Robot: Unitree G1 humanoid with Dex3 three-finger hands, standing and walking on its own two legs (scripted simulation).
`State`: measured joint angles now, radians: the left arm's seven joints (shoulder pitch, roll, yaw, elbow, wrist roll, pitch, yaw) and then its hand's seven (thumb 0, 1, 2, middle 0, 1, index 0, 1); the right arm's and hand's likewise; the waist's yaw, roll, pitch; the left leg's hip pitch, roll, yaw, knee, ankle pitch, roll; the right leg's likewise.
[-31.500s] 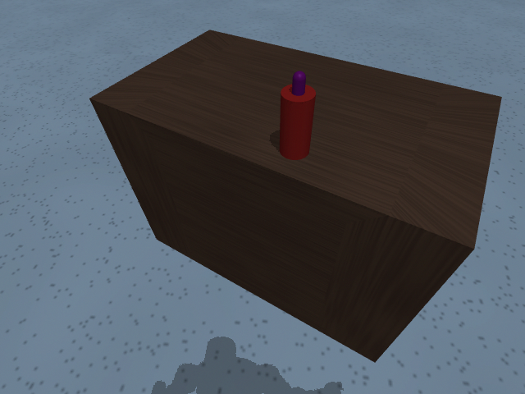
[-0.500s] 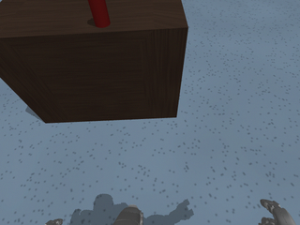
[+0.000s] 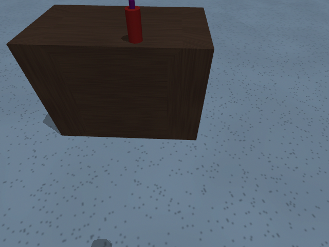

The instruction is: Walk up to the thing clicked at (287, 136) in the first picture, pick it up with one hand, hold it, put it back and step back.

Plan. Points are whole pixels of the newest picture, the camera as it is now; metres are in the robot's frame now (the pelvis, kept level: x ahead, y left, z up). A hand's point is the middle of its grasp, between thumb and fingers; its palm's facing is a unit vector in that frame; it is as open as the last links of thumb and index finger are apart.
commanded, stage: step back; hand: left
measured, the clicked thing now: (133, 20) +1.09 +0.20 +0.09
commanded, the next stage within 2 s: stand in 0.68 s
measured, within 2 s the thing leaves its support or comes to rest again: neither
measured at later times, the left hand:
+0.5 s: hand out of the picture +0.12 +0.27 -0.15, palm faces -0.02 -0.94 -0.35, open 7.4 cm
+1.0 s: hand out of the picture +0.13 +0.24 -0.14, palm faces -0.06 -0.94 -0.32, open 7.4 cm
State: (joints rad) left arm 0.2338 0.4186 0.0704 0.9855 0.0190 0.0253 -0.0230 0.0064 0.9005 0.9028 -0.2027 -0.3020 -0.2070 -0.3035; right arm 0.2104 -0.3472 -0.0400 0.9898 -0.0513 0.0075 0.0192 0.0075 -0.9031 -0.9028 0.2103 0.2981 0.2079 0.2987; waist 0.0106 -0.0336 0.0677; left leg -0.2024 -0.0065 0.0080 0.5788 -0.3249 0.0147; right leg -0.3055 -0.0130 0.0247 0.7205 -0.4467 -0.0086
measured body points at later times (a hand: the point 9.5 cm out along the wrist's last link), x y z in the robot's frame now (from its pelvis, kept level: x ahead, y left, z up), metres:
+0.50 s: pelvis +0.03 +0.01 +0.01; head +0.05 +0.02 +0.45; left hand +0.12 +0.32 -0.12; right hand +0.12 -0.29 -0.12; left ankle +0.02 +0.12 -0.73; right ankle +0.02 -0.12 -0.73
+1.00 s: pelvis +0.03 +0.00 +0.02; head +0.04 +0.00 +0.47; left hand +0.14 +0.29 -0.11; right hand +0.11 -0.30 -0.11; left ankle +0.02 +0.12 -0.73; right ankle +0.02 -0.12 -0.73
